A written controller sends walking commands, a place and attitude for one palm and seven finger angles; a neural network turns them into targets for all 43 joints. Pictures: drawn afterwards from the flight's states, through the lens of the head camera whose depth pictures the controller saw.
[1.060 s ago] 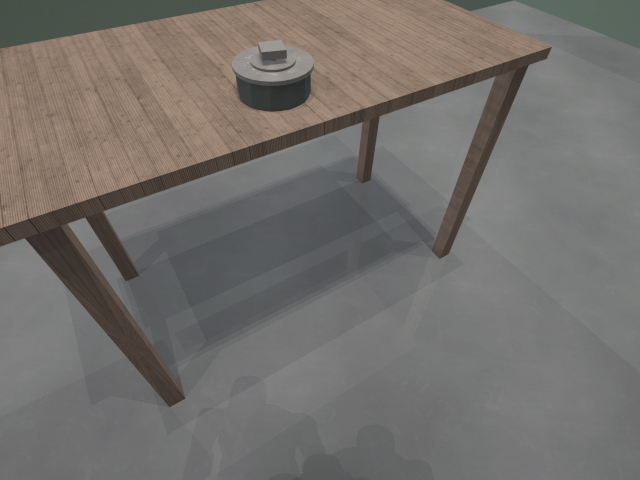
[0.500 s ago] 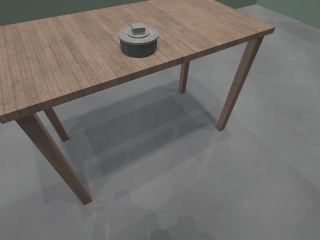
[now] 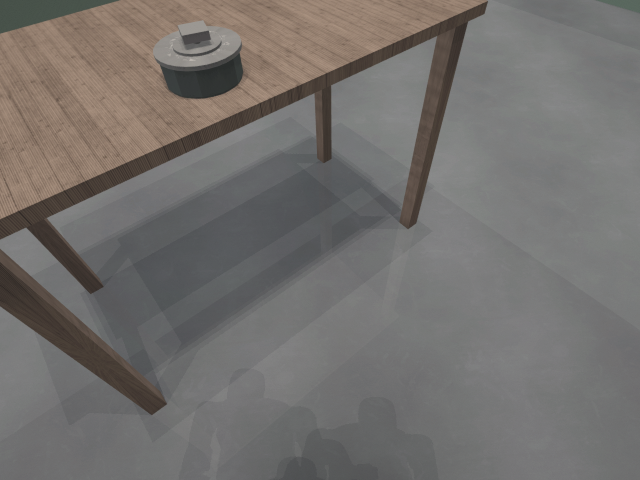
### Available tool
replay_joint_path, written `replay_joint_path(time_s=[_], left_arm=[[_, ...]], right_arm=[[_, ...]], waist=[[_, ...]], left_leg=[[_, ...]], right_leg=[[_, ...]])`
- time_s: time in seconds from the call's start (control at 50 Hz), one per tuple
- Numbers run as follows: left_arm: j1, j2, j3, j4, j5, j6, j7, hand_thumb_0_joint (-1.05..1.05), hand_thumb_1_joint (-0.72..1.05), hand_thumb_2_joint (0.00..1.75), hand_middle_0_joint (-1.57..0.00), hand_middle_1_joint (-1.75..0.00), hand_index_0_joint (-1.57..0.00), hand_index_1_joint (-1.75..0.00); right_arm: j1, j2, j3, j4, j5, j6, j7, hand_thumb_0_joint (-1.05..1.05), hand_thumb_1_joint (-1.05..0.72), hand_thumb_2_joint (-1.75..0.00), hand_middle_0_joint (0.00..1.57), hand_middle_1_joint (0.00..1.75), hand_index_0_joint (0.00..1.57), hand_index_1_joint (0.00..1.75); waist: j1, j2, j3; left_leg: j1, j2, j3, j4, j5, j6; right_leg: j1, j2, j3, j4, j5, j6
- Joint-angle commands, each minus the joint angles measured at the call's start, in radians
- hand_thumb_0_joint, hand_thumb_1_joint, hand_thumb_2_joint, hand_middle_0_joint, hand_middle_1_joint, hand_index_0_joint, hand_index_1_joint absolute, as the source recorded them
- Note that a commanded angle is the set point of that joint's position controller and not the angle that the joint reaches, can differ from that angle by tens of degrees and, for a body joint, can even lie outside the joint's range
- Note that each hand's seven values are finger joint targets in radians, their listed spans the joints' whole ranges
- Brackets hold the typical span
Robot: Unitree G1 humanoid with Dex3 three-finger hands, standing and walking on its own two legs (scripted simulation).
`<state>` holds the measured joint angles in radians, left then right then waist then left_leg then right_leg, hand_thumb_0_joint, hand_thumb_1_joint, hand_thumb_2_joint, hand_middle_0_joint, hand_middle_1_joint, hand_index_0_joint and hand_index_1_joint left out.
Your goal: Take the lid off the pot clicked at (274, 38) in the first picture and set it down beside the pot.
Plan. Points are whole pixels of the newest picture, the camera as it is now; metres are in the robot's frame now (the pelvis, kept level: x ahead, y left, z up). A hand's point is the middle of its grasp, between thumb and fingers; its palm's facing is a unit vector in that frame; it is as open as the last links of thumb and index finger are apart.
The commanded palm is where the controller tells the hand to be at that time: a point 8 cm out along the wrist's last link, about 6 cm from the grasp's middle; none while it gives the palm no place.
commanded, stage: walk to a spot facing it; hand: left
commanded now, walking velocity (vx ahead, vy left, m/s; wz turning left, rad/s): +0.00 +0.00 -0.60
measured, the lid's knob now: (194, 32) +0.78 +0.28 +0.17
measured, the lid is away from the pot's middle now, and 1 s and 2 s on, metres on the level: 0.00 0.00 0.00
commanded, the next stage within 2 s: none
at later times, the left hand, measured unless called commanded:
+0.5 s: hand out of the picture +0.08 +0.16 -0.14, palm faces -0.14 -0.95 -0.28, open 7.3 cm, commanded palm none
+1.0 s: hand (232, 403) +0.24 +0.16 -0.15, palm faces -0.52 -0.82 -0.24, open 7.4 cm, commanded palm none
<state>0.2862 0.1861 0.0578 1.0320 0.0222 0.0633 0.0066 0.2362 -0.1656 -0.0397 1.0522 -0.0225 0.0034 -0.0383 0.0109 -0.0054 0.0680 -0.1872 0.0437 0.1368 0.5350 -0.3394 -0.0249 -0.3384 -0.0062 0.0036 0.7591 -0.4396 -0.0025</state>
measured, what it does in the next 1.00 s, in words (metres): steps on the spot, turning right: left foot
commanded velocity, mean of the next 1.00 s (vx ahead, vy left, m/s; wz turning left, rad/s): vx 0.04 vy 0.00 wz -0.60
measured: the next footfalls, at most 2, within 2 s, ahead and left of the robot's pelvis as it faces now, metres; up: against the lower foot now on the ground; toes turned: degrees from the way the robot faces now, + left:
left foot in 0.74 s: +0.11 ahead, +0.12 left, +0.00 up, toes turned -27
right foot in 1.18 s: +0.03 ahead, -0.18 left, +0.00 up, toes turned -46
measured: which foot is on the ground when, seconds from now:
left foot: down 0.00-0.04, up 0.06-0.72, down 0.74-1.00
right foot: down 0.00-0.72, up 0.74-1.00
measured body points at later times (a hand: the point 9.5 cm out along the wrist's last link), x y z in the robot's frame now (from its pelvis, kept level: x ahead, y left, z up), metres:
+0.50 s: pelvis +0.02 -0.03 +0.02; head +0.06 -0.07 +0.46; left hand +0.09 +0.21 -0.12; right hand +0.12 -0.31 -0.12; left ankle +0.05 +0.15 -0.65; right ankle +0.00 -0.09 -0.73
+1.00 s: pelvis +0.05 +0.01 +0.01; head +0.10 +0.01 +0.46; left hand +0.27 +0.20 -0.13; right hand -0.04 -0.23 -0.11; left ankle +0.07 +0.14 -0.73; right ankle -0.03 -0.11 -0.66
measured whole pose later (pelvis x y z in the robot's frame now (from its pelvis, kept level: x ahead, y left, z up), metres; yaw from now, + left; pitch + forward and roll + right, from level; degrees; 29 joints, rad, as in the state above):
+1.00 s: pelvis +0.05 +0.01 +0.01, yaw -34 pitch +1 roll -1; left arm 0.20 0.30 0.08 0.87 0.03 0.08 -0.04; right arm 0.27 -0.21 -0.01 0.87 -0.03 0.00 -0.02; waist 0.01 -0.04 0.06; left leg -0.15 0.06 0.11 0.43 -0.30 0.00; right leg -0.51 -0.03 0.01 1.03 -0.41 0.07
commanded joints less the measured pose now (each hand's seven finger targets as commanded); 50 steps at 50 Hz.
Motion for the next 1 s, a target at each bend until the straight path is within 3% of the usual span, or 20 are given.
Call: replay_joint_path(time_s=[0.0, 0.02, 0.04, 0.06, 0.1, 0.16, 0.32, 0.46, 0.54, 0.6, 0.66, 0.68, 0.7, 0.72, 0.74, 0.76, 0.78, 0.84, 0.9, 0.98], left_arm=[[0.142, 0.116, 0.037, -0.053, 0.007, -0.042, -0.005, 0.00, 0.90, 0.90, -0.20, -0.30, -0.20, -0.30], [0.165, 0.238, 0.060, -0.058, 0.013, -0.053, 0.012, 0.00, 0.90, 0.90, -0.20, -0.30, -0.20, -0.30], [0.193, 0.225, 0.051, -0.059, -0.009, -0.048, 0.022, 0.00, 0.90, 0.90, -0.20, -0.30, -0.20, -0.30], [0.137, 0.204, 0.051, -0.073, -0.008, -0.049, 0.026, 0.00, 0.90, 0.90, -0.20, -0.30, -0.20, -0.30], [0.040, 0.173, 0.044, -0.112, -0.010, -0.050, 0.024, 0.00, 0.90, 0.90, -0.20, -0.30, -0.20, -0.30], [0.051, 0.174, 0.045, -0.131, -0.011, -0.061, 0.024, 0.00, 0.90, 0.90, -0.20, -0.30, -0.20, -0.30], [0.105, 0.195, 0.054, -0.146, -0.009, -0.060, 0.025, 0.00, 0.90, 0.90, -0.20, -0.30, -0.20, -0.30], [0.091, 0.213, 0.058, -0.181, -0.003, -0.055, 0.022, 0.00, 0.90, 0.90, -0.20, -0.30, -0.20, -0.30], [0.074, 0.232, 0.062, -0.199, 0.000, -0.051, 0.023, 0.00, 0.90, 0.90, -0.20, -0.30, -0.20, -0.30], [0.027, 0.245, 0.068, -0.217, 0.002, -0.048, 0.023, 0.00, 0.90, 0.90, -0.20, -0.30, -0.20, -0.30], [-0.033, 0.251, 0.067, -0.234, -0.005, -0.043, 0.019, 0.00, 0.90, 0.90, -0.20, -0.30, -0.20, -0.30], [-0.039, 0.222, 0.062, -0.244, -0.011, -0.043, 0.016, 0.00, 0.90, 0.90, -0.20, -0.30, -0.20, -0.30], [-0.007, 0.170, 0.055, -0.255, -0.019, -0.043, 0.007, 0.00, 0.90, 0.90, -0.20, -0.30, -0.20, -0.30], [-0.002, 0.172, 0.054, -0.258, -0.006, -0.049, 0.001, 0.00, 0.90, 0.90, -0.20, -0.30, -0.20, -0.30], [-0.004, 0.193, 0.061, -0.257, 0.006, -0.046, -0.001, 0.00, 0.90, 0.90, -0.20, -0.30, -0.20, -0.30], [0.002, 0.199, 0.064, -0.249, 0.014, -0.045, -0.009, 0.00, 0.90, 0.90, -0.20, -0.30, -0.20, -0.30], [0.002, 0.195, 0.065, -0.227, 0.013, -0.039, -0.011, 0.00, 0.90, 0.90, -0.20, -0.30, -0.20, -0.30], [-0.031, 0.172, 0.046, -0.237, 0.000, -0.025, -0.030, 0.00, 0.90, 0.90, -0.20, -0.30, -0.20, -0.30], [-0.106, 0.155, 0.031, -0.255, -0.001, -0.018, -0.048, 0.00, 0.90, 0.90, -0.20, -0.30, -0.20, -0.30], [-0.229, 0.133, 0.019, -0.288, 0.002, -0.020, -0.069, 0.00, 0.90, 0.90, -0.20, -0.30, -0.20, -0.30]], right_arm=[[-0.025, -0.166, -0.045, -0.081, 0.004, -0.001, -0.004, 0.00, -0.90, -0.90, 0.20, 0.30, 0.20, 0.30], [-0.021, -0.091, -0.030, -0.125, 0.007, 0.004, 0.002, 0.00, -0.90, -0.90, 0.20, 0.30, 0.20, 0.30], [-0.078, -0.116, -0.028, -0.142, 0.008, 0.012, -0.002, 0.00, -0.90, -0.90, 0.20, 0.30, 0.20, 0.30], [-0.075, -0.120, -0.032, -0.137, 0.011, 0.015, 0.000, 0.00, -0.90, -0.90, 0.20, 0.30, 0.20, 0.30], [-0.087, -0.133, -0.037, -0.135, 0.006, 0.015, 0.007, 0.00, -0.90, -0.90, 0.20, 0.30, 0.20, 0.30], [-0.095, -0.124, -0.035, -0.140, 0.003, 0.018, 0.012, 0.00, -0.90, -0.90, 0.20, 0.30, 0.20, 0.30], [-0.179, -0.142, -0.034, -0.201, 0.010, 0.027, 0.003, 0.00, -0.90, -0.90, 0.20, 0.30, 0.20, 0.30], [-0.250, -0.146, -0.031, -0.264, 0.014, 0.024, 0.005, 0.00, -0.90, -0.90, 0.20, 0.30, 0.20, 0.30], [-0.260, -0.140, -0.030, -0.295, 0.022, 0.018, 0.007, 0.00, -0.90, -0.90, 0.20, 0.30, 0.20, 0.30], [-0.219, -0.139, -0.032, -0.309, 0.029, 0.010, 0.006, 0.00, -0.90, -0.90, 0.20, 0.30, 0.20, 0.30], [-0.090, -0.149, -0.035, -0.284, 0.033, 0.000, 0.001, 0.00, -0.90, -0.90, 0.20, 0.30, 0.20, 0.30], [-0.039, -0.178, -0.040, -0.274, 0.029, -0.008, -0.004, 0.00, -0.90, -0.90, 0.20, 0.30, 0.20, 0.30], [-0.038, -0.258, -0.053, -0.284, 0.018, -0.016, -0.005, 0.00, -0.90, -0.90, 0.20, 0.30, 0.20, 0.30], [-0.042, -0.295, -0.056, -0.303, 0.019, -0.008, 0.002, 0.00, -0.90, -0.90, 0.20, 0.30, 0.20, 0.30], [-0.051, -0.269, -0.046, -0.313, 0.005, -0.005, 0.004, 0.00, -0.90, -0.90, 0.20, 0.30, 0.20, 0.30], [-0.071, -0.229, -0.032, -0.315, -0.001, -0.013, -0.001, 0.00, -0.90, -0.90, 0.20, 0.30, 0.20, 0.30], [-0.081, -0.204, -0.023, -0.304, -0.004, -0.016, -0.004, 0.00, -0.90, -0.90, 0.20, 0.30, 0.20, 0.30], [-0.053, -0.205, -0.018, -0.294, -0.003, -0.022, -0.002, 0.00, -0.90, -0.90, 0.20, 0.30, 0.20, 0.30], [0.041, -0.227, -0.025, -0.257, -0.003, -0.028, 0.005, 0.00, -0.90, -0.90, 0.20, 0.30, 0.20, 0.30], [0.118, -0.253, -0.034, -0.218, -0.008, -0.039, 0.013, 0.00, -0.90, -0.90, 0.20, 0.30, 0.20, 0.30]], waist=[[0.065, -0.052, -0.060], [0.059, -0.379, -0.057], [0.080, -0.253, -0.052], [0.046, -0.208, -0.037], [0.017, -0.135, 0.001], [0.018, -0.064, -0.072], [0.040, -0.095, -0.141], [0.047, -0.095, -0.107], [0.050, -0.108, -0.111], [0.030, -0.134, -0.135], [-0.028, -0.137, -0.179], [-0.046, -0.082, -0.207], [-0.038, 0.149, -0.215], [-0.015, 0.249, -0.161], [-0.013, 0.181, -0.106], [0.005, 0.117, -0.081], [0.017, 0.187, -0.075], [0.013, 0.177, -0.104], [-0.028, 0.173, -0.112], [-0.069, 0.172, -0.024]], left_leg=[[-0.120, 0.136, -0.042, 0.169, 0.184, 0.057], [-0.365, -0.005, 0.027, 0.416, -0.209, -0.010], [-0.354, 0.004, -0.102, 0.533, -0.263, -0.003], [-0.364, 0.024, -0.145, 0.591, -0.200, 0.003], [-0.383, 0.042, -0.162, 0.629, -0.106, -0.010], [-0.371, 0.028, -0.157, 0.584, -0.040, -0.030], [-0.435, 0.010, -0.182, 0.533, -0.016, -0.058], [-0.377, -0.017, -0.195, 0.443, -0.042, -0.055], [-0.294, -0.045, -0.195, 0.330, -0.067, -0.044], [-0.206, -0.060, -0.206, 0.197, -0.074, -0.028], [0.011, -0.067, -0.198, -0.074, 0.080, -0.013], [0.179, 0.004, -0.245, -0.160, 0.159, 0.011], [0.314, 0.238, -0.478, -0.242, 0.247, 0.084], [0.237, 0.398, -0.606, -0.240, 0.391, 0.173], [0.144, 0.416, -0.592, -0.236, 0.418, 0.229], [0.111, 0.359, -0.514, -0.234, 0.512, 0.224], [0.090, 0.294, -0.415, -0.205, 0.599, 0.192], [0.134, 0.225, -0.240, -0.171, 0.715, 0.169], [0.194, 0.233, -0.202, -0.201, 0.541, 0.178], [0.147, 0.283, -0.199, -0.288, 0.198, 0.187]], right_leg=[[0.172, -0.074, 0.096, -0.329, 0.328, -0.018], [0.268, -0.312, 0.457, -0.437, 0.590, -0.099], [0.218, -0.346, 0.480, -0.451, 0.677, -0.171], [0.190, -0.302, 0.442, -0.450, 0.590, -0.195], [0.149, -0.251, 0.397, -0.443, 0.518, -0.201], [0.227, -0.208, 0.349, -0.411, 0.652, -0.177], [0.380, -0.171, 0.387, -0.361, 0.852, -0.141], [0.305, -0.167, 0.482, -0.367, 0.803, -0.193], [0.264, -0.154, 0.532, -0.354, 0.821, -0.199], [0.234, -0.137, 0.562, -0.333, 0.833, -0.186], [0.144, -0.071, 0.528, -0.255, 0.731, -0.111], [0.021, -0.004, 0.467, -0.183, 0.574, -0.069], [-0.184, 0.130, 0.324, -0.040, 0.142, -0.013], [-0.252, 0.118, 0.167, 0.161, -0.163, 0.033], [-0.268, 0.069, 0.132, 0.313, -0.158, 0.051], [-0.277, 0.052, 0.120, 0.389, -0.094, 0.065], [-0.276, 0.039, 0.118, 0.428, -0.059, 0.072], [-0.262, 0.011, 0.061, 0.428, -0.005, 0.074], [-0.270, -0.022, 0.005, 0.309, 0.027, 0.076], [-0.273, -0.063, -0.029, 0.141, 0.042, 0.061]])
